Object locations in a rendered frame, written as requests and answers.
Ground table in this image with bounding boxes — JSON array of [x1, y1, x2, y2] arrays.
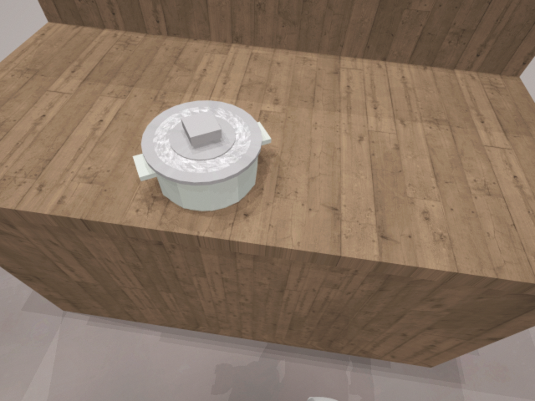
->
[[0, 0, 535, 368]]

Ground pot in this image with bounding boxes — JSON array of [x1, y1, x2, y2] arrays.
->
[[133, 122, 272, 211]]

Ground lid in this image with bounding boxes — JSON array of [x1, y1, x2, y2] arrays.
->
[[141, 100, 262, 185]]

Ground knob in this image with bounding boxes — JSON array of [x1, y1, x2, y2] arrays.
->
[[181, 111, 222, 146]]

